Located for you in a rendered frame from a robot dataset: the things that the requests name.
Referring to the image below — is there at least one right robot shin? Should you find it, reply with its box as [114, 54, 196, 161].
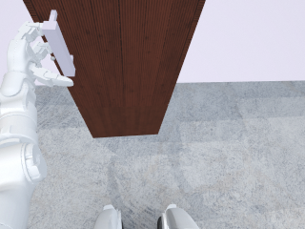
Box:
[162, 204, 176, 229]

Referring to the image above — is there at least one left robot forearm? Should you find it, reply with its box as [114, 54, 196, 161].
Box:
[0, 72, 39, 148]

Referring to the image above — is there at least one robot left thigh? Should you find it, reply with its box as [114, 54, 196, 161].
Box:
[92, 208, 122, 229]

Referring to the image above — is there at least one handle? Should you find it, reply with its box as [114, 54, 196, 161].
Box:
[41, 10, 75, 77]

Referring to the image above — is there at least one left robot hand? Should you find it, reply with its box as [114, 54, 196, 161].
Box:
[7, 21, 74, 87]

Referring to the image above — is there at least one cupboard door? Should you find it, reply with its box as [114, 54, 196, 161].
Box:
[29, 0, 200, 109]

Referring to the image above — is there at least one left robot upper arm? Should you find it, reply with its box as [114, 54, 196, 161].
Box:
[0, 142, 48, 229]

